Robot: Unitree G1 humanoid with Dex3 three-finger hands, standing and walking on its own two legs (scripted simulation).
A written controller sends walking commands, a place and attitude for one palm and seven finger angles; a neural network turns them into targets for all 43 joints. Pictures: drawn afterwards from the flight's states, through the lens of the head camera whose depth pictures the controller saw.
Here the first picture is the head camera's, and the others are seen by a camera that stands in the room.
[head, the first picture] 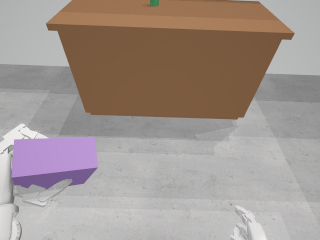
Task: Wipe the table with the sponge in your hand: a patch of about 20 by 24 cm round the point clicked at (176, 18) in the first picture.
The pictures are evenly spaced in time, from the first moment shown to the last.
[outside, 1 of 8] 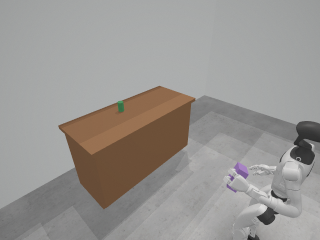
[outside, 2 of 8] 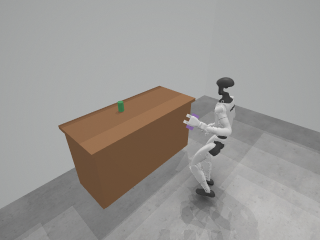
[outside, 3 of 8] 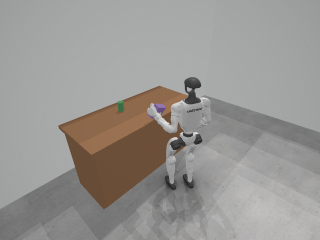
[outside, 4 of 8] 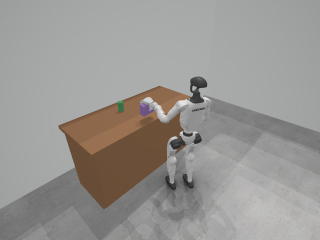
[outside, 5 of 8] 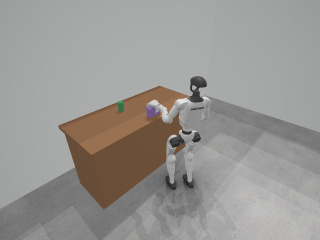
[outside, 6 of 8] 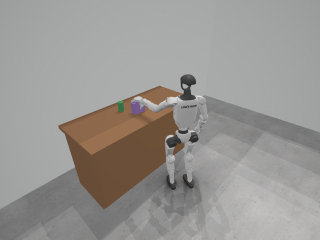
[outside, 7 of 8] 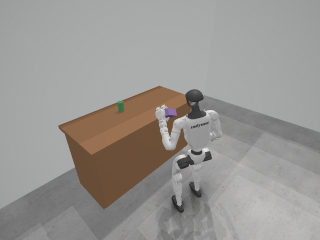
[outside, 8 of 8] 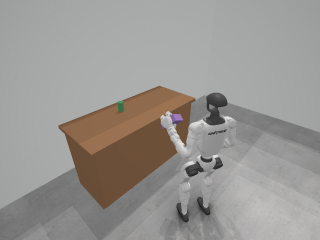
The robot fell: no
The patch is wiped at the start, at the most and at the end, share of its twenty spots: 0.00 1.00 1.00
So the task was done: yes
